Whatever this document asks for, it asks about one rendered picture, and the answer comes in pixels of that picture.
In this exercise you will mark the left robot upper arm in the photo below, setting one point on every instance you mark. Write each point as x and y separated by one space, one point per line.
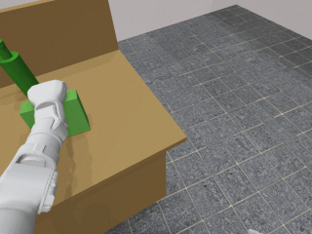
26 192

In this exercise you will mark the table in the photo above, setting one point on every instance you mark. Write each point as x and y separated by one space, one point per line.
117 168

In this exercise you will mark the robot left hand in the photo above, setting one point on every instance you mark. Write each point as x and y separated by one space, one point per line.
54 89

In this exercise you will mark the left robot forearm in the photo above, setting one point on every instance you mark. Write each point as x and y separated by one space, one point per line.
44 143

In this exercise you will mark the sponge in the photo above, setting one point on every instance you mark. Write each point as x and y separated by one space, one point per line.
75 114

